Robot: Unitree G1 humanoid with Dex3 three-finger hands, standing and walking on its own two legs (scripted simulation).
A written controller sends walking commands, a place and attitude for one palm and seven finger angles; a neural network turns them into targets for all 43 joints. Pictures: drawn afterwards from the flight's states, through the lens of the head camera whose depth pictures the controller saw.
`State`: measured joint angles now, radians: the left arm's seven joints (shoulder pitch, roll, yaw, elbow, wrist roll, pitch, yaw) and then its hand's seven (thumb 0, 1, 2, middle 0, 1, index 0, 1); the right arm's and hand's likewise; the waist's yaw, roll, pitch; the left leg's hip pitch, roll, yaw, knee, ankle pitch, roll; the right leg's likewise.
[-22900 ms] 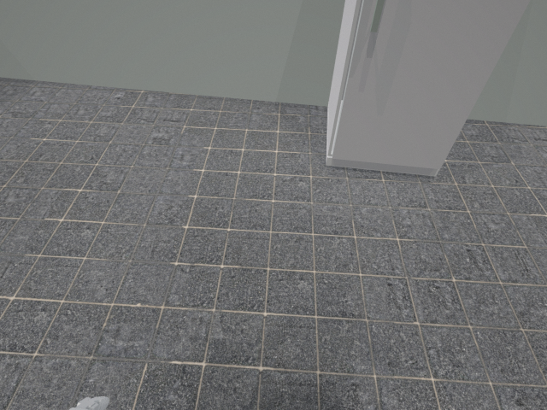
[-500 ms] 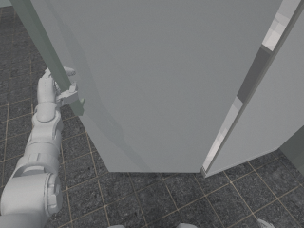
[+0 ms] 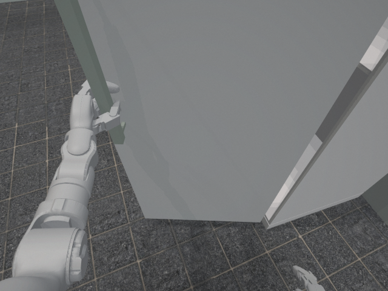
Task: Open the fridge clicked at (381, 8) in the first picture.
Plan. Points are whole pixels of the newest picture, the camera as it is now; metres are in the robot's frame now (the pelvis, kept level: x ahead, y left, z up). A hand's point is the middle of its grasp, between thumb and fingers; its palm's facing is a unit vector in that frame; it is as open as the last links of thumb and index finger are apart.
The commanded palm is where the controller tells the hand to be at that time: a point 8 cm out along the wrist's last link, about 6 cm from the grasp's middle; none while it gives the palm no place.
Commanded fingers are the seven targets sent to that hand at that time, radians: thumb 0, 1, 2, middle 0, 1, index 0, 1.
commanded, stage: stop walking and hold the door back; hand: left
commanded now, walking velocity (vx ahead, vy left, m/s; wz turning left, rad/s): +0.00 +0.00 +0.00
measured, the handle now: (96, 64) +0.48 +0.21 +0.21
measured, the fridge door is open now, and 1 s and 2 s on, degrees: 70 70 70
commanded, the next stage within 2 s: loosen the grip on the handle in 0.02 s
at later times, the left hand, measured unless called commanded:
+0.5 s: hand (111, 119) +0.43 +0.20 +0.11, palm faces +0.20 -0.96 -0.19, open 11.8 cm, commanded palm +0.40 +0.25 +0.11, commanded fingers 0.00 -0.55 0.20 -0.32 -1.23 -0.32 -1.23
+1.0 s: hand (95, 120) +0.44 +0.24 +0.10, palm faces +0.23 -0.96 -0.17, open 14.4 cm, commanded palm +0.40 +0.28 +0.11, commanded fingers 0.00 -0.55 0.20 -0.25 -1.15 -0.25 -1.15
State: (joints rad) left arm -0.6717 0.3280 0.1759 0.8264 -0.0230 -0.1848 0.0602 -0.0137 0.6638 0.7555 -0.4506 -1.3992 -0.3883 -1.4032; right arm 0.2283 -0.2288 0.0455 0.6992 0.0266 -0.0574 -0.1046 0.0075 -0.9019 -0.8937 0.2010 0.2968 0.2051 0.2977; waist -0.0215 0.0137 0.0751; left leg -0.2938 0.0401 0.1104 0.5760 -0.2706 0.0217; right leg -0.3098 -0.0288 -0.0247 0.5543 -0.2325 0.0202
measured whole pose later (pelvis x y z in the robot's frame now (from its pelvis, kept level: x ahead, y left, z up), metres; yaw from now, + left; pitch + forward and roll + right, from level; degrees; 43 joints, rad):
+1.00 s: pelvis +0.02 -0.01 -0.01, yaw +1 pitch +7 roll -1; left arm -0.58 0.41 0.31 0.80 -0.03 -0.24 -0.08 -0.01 -0.55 0.20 -0.29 -1.17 -0.30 -1.18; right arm 0.30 -0.26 0.01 0.64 0.03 -0.07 -0.05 0.01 -0.90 -0.89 0.20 0.30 0.20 0.30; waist -0.04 -0.01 -0.06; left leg -0.47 0.04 0.07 0.67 -0.33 0.01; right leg -0.48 -0.02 -0.04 0.65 -0.30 0.00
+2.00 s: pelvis +0.02 +0.00 -0.01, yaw +2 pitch +4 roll -1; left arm -0.15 0.39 0.33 0.35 -0.16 -0.16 -0.19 -0.01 -0.55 0.20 -0.25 -1.15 -0.26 -1.15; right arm 0.26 -0.26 0.04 0.60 0.04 -0.13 -0.08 0.01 -0.90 -0.89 0.20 0.30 0.20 0.30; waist 0.03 0.02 -0.07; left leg -0.43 0.03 0.04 0.71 -0.35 0.02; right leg -0.42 -0.03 -0.06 0.66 -0.31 0.01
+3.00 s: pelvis +0.02 -0.01 +0.01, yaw +2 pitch -4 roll +0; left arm 0.27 0.33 0.31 -0.16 -0.08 -0.05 0.10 -0.01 -0.13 0.40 -0.24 -0.90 -0.24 -0.91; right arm 0.22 -0.24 0.04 0.67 0.00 -0.19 -0.10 0.01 -0.90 -0.89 0.20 0.30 0.20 0.30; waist 0.09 0.04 0.01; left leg -0.15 0.02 0.05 0.47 -0.25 0.01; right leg -0.16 -0.03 -0.06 0.46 -0.24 0.01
